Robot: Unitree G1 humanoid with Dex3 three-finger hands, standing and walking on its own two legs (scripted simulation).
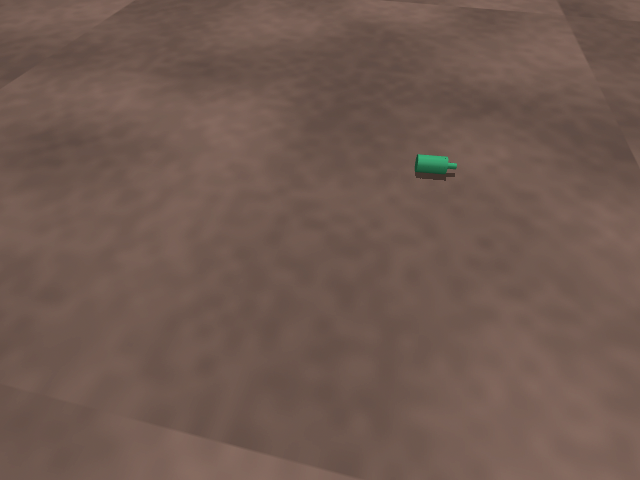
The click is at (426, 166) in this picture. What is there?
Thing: lying bottle
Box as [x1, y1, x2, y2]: [415, 154, 456, 173]
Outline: 415,161 415,171 445,173 447,168 456,167 456,163 448,163 447,157 445,156 417,154
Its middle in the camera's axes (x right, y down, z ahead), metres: +0.59 -0.37 +1.91
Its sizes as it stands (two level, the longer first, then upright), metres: 0.194 0.087 0.087
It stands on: the floor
